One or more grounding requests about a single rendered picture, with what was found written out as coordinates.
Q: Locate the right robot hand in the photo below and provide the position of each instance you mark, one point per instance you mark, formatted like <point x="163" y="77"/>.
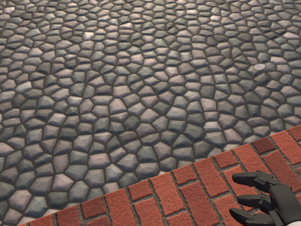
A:
<point x="281" y="207"/>

